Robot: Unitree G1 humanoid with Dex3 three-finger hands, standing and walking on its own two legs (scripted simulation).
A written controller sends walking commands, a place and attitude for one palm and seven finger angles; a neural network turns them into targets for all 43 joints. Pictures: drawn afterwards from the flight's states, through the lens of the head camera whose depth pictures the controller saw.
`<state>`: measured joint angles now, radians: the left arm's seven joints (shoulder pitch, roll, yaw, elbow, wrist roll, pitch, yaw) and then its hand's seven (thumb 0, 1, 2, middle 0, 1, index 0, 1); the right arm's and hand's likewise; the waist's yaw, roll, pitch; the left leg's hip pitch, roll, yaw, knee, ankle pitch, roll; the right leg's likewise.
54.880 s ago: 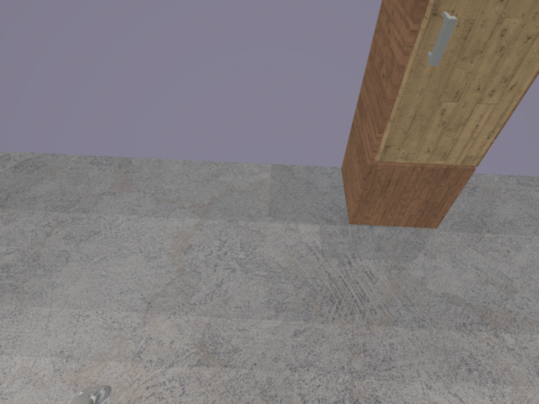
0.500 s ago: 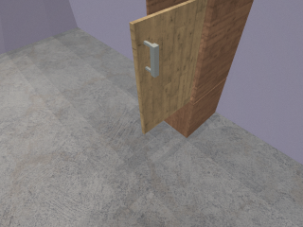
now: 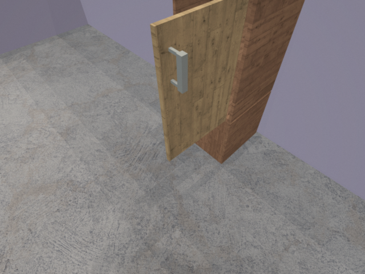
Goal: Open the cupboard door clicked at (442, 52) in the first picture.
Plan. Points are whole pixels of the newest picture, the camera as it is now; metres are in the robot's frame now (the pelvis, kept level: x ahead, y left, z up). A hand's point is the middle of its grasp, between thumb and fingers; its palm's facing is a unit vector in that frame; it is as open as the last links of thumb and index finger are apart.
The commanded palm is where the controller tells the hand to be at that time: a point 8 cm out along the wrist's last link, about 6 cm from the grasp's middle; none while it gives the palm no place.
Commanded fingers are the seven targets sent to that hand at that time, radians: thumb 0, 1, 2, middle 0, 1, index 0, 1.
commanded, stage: look to check the result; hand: left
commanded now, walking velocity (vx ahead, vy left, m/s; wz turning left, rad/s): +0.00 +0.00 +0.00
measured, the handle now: (177, 70) +0.62 +0.05 +0.11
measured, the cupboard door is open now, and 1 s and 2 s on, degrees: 88 88 88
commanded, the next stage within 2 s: stand and wait in 0.34 s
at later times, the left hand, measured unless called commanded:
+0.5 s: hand out of the picture +0.10 +0.23 -0.15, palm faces -0.01 -0.94 -0.35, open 7.4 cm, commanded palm none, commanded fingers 0.00 0.90 0.90 -0.20 -0.30 -0.20 -0.30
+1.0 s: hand out of the picture +0.10 +0.23 -0.15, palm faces -0.02 -0.94 -0.35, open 7.4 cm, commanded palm none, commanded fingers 0.00 0.90 0.90 -0.20 -0.30 -0.20 -0.30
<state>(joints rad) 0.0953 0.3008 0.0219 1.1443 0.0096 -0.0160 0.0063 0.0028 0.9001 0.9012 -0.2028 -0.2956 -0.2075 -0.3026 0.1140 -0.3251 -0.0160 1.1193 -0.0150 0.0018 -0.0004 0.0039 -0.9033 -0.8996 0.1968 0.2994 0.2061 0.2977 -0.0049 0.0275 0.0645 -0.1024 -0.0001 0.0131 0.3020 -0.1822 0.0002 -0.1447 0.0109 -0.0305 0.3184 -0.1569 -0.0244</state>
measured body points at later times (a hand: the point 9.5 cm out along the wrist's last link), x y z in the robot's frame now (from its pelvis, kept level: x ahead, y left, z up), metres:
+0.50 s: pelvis +0.02 -0.01 +0.00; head +0.04 -0.02 +0.45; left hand +0.10 +0.28 -0.13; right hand +0.09 -0.30 -0.15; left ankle -0.01 +0.12 -0.75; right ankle +0.01 -0.10 -0.75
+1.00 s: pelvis +0.02 -0.01 +0.00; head +0.04 -0.02 +0.45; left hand +0.10 +0.28 -0.13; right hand +0.08 -0.30 -0.14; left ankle -0.01 +0.12 -0.75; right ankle +0.01 -0.10 -0.75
